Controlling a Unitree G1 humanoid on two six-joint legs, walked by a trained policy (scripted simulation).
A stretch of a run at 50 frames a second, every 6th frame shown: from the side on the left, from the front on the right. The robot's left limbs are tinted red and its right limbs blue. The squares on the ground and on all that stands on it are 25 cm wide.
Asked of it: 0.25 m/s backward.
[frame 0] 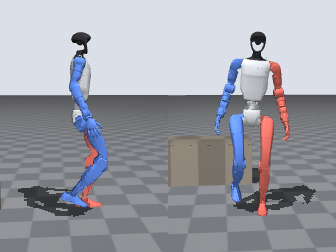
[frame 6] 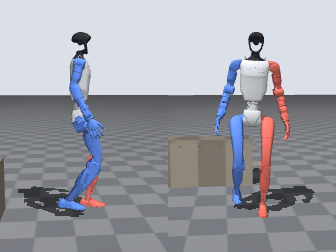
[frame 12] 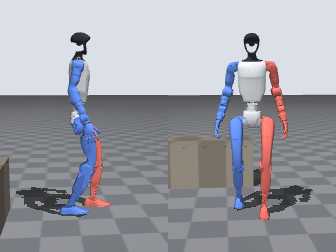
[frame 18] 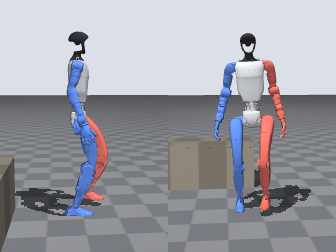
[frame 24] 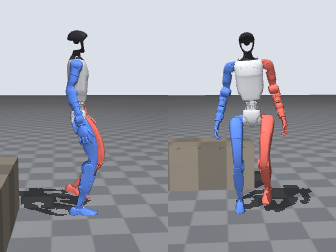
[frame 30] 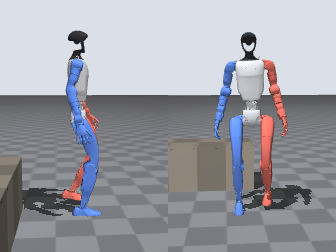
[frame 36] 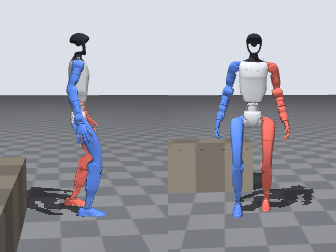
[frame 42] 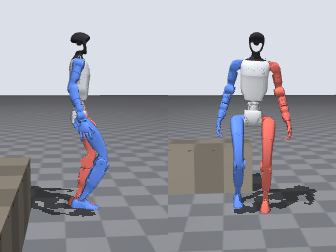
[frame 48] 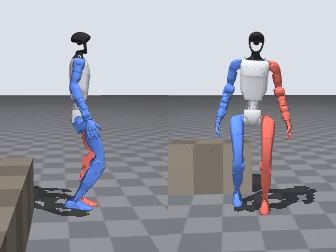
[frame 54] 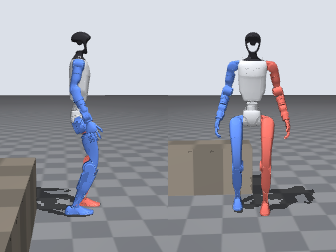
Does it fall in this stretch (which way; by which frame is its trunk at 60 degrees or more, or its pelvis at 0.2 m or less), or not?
no
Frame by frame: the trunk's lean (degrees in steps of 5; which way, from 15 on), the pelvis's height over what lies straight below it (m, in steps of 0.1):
0: 5, 0.8
6: 5, 0.8
12: 0, 0.8
18: 5, 0.8
24: 5, 0.8
30: 5, 0.8
36: 0, 0.8
42: 5, 0.8
48: 5, 0.8
54: 0, 0.8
